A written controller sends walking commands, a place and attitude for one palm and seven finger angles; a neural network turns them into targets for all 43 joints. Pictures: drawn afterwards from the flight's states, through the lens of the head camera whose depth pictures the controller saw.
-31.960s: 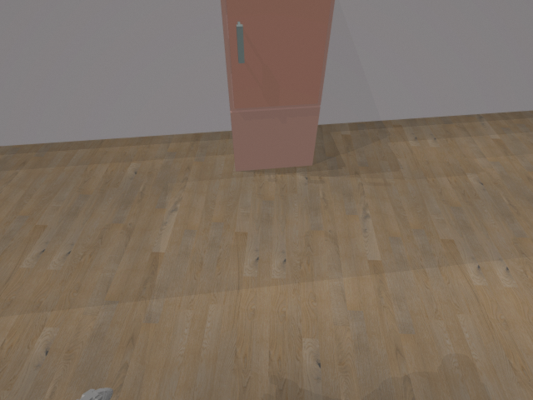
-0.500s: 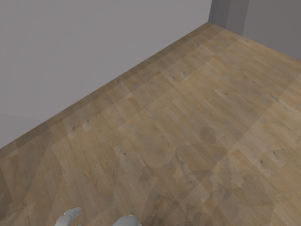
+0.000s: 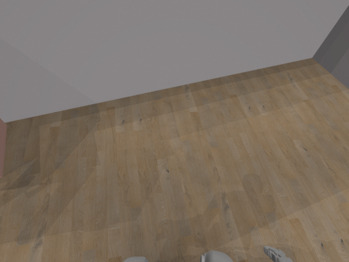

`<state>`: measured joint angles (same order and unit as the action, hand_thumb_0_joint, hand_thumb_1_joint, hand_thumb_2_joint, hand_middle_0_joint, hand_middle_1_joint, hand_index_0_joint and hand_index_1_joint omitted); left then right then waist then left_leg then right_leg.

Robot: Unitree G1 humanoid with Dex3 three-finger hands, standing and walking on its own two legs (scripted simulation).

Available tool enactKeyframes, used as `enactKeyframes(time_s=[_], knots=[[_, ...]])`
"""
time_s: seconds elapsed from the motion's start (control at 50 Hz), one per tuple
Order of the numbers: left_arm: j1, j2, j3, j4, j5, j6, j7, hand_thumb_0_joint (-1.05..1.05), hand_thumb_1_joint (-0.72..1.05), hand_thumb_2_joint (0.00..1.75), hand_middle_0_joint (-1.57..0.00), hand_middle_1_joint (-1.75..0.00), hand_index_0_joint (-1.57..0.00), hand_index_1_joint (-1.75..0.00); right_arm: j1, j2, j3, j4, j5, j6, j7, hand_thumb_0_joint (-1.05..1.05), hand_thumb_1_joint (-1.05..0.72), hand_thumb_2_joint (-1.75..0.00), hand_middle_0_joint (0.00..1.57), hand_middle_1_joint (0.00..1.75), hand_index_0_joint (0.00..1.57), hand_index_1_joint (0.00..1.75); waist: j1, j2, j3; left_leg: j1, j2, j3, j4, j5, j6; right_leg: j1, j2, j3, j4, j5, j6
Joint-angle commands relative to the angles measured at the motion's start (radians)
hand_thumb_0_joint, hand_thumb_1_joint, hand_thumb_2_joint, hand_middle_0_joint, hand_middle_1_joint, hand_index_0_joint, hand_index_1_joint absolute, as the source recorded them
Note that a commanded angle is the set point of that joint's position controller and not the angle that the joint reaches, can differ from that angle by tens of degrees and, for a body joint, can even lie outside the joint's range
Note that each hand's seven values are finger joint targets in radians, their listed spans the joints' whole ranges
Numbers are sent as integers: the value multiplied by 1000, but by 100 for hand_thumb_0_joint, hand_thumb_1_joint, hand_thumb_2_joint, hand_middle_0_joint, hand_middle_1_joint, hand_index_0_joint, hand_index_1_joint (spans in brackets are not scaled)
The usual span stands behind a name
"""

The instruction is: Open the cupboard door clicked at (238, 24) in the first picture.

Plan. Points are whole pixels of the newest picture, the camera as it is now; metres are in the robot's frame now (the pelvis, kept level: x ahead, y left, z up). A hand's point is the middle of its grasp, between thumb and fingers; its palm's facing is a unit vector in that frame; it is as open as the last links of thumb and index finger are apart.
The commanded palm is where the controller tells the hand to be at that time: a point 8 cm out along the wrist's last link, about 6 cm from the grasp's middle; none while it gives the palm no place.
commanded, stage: turn to face it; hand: left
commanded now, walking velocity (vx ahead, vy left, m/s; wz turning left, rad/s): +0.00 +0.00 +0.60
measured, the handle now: out of the picture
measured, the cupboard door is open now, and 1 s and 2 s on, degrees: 44 44 44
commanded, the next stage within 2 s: take the last steps up to it in 1.72 s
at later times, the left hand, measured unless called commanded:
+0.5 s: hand out of the picture +0.07 +0.14 -0.13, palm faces +0.26 -0.92 -0.29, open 7.4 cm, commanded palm none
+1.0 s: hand out of the picture -0.06 +0.17 -0.17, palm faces +0.60 -0.76 -0.24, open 7.4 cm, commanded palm none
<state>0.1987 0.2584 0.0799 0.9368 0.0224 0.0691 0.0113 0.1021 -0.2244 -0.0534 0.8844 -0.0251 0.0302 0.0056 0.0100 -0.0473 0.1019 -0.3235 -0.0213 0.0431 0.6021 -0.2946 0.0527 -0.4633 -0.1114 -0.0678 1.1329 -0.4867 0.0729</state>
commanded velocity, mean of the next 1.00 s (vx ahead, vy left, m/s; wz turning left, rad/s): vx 0.00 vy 0.00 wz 0.60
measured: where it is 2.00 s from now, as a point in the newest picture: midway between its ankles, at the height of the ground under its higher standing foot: outside the picture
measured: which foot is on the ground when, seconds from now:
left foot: down 0.00-0.34, up 0.36-0.82, down 0.84-1.00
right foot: up 0.00-0.32, down 0.34-0.84, up 0.86-1.00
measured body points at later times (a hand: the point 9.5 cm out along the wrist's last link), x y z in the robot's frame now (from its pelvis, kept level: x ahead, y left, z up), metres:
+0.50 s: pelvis +0.02 -0.07 +0.01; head +0.08 -0.09 +0.46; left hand +0.06 +0.19 -0.11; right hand +0.14 -0.32 -0.15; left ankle -0.04 +0.07 -0.64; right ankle +0.01 -0.16 -0.73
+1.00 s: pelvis +0.02 -0.04 +0.00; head +0.04 +0.00 +0.45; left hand -0.09 +0.21 -0.15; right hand +0.27 -0.18 -0.12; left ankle -0.01 +0.03 -0.73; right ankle +0.08 -0.19 -0.64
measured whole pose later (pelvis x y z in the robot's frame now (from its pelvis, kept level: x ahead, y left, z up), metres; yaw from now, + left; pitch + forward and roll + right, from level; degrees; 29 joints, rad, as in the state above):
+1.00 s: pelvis +0.02 -0.04 +0.00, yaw +35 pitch +0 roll -1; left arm 0.21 0.26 0.08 0.93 0.02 0.06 0.01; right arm 0.10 -0.22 -0.04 0.89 -0.02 0.03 0.00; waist 0.03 -0.04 0.10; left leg -0.28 -0.04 0.03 0.55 -0.27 0.06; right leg -0.49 -0.11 -0.03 1.16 -0.43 0.08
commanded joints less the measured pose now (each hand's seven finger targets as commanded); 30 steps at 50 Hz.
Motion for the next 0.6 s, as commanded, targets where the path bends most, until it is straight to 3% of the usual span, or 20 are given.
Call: enactKeyframes(time_s=[0.0,0.02,0.12,0.2,0.24,0.28,0.3,0.32,0.34,0.36,0.38,0.4,0.42,0.44,0.5,0.54,0.58], knots=[[-15,78,16,-95,1,-31,-5,0,90,90,-20,-30,-20,-30,47,-205,-46,-49,4,-16,-20,0,-90,-90,20,30,20,30,-12,145,-118,115,241,-284,-305,251,89,-95,0,76,42,131,17],[-7,78,16,-93,3,-34,-6,0,90,90,-20,-30,-20,-30,52,-202,-47,-47,6,-18,-19,0,-90,-90,20,30,20,30,-10,151,-131,126,226,-268,-305,238,84,-87,6,74,20,144,19],[-73,70,9,-129,-1,-40,-2,0,90,90,-20,-30,-20,-30,111,-205,-55,-26,3,-17,-15,0,-90,-90,20,30,20,30,-36,176,-145,174,227,-346,-282,280,114,-76,38,73,-138,99,26],[-104,59,2,-149,-9,-46,4,0,90,90,-20,-30,-20,-30,124,-207,-64,-23,-3,-9,-14,0,-90,-90,20,30,20,30,-47,213,-157,146,216,-393,-235,361,113,23,78,62,-311,50,14],[-62,59,1,-140,-16,-50,7,0,90,90,-20,-30,-20,-30,100,-208,-68,-32,-2,-4,-15,0,-90,-90,20,30,20,30,-30,234,-175,109,204,-419,-202,406,106,125,106,55,-433,56,3],[11,74,9,-119,-19,-60,11,0,90,90,-20,-30,-20,-30,63,-194,-69,-41,8,0,-16,0,-90,-90,20,30,20,30,12,210,-188,3,154,-412,-141,353,60,313,113,49,-649,213,-8],[61,119,19,-109,-14,-71,17,0,90,90,-20,-30,-20,-30,58,-156,-65,-48,17,-1,-12,0,-90,-90,20,30,20,30,38,86,-213,-118,93,-364,-61,195,6,472,20,129,-789,274,-28],[84,217,38,-108,3,-81,27,0,90,90,-20,-30,-20,-30,69,-87,-57,-65,25,-4,-7,0,-90,-90,20,30,20,30,49,-225,-222,-302,-54,-157,169,-170,-82,591,-266,401,-871,358,-121],[66,224,29,-112,1,-77,29,0,90,90,-20,-30,-20,-30,51,-126,-63,-70,12,-2,-6,0,-90,-90,20,30,20,30,40,-221,-175,-303,-45,-114,415,-346,-95,439,-406,454,-855,525,-215],[13,169,10,-122,-5,-78,28,0,90,90,-20,-30,-20,-30,67,-128,-62,-52,4,6,0,0,-90,-90,20,30,20,30,6,-126,-132,-295,-12,-144,546,-280,-93,374,-338,339,-827,577,-225],[-29,115,0,-123,-10,-85,29,0,90,90,-20,-30,-20,-30,80,-121,-65,-17,2,18,2,0,-90,-90,20,30,20,30,-26,-191,-100,-313,11,-139,609,-224,-107,361,-266,274,-808,686,-192],[-45,96,-10,-127,-15,-85,26,0,90,90,-20,-30,-20,-30,93,-117,-63,0,4,27,6,0,-90,-90,20,30,20,30,-42,-157,-92,-308,23,-109,645,-155,-123,374,-207,169,-772,791,-166],[-43,83,-11,-128,-16,-84,27,0,90,90,-20,-30,-20,-30,103,-103,-59,3,8,31,12,0,-90,-90,20,30,20,30,-46,-171,-103,-308,28,-90,644,-115,-128,394,-179,95,-758,866,-143],[-22,79,-12,-125,-16,-87,28,0,90,90,-20,-30,-20,-30,85,-97,-52,4,10,32,14,0,-90,-90,20,30,20,30,-39,-161,-101,-308,29,-70,630,-95,-133,419,-169,58,-749,915,-134],[58,87,-6,-108,-13,-89,30,0,90,90,-20,-30,-20,-30,32,-88,-43,0,11,38,16,0,-90,-90,20,30,20,30,-7,-135,-127,-305,36,-42,548,-90,-139,497,-177,33,-734,972,-128],[91,100,1,-97,-10,-89,31,0,90,90,-20,-30,-20,-30,-5,-77,-37,-5,11,40,17,0,-90,-90,20,30,20,30,7,-96,-119,-299,46,-25,481,-102,-139,521,-204,16,-729,968,-146],[114,102,6,-88,-6,-89,31,0,90,90,-20,-30,-20,-30,-35,-69,-31,-13,10,38,18,0,-90,-90,20,30,20,30,20,-107,-124,-287,48,-6,409,-116,-136,547,-218,9,-718,988,-159]])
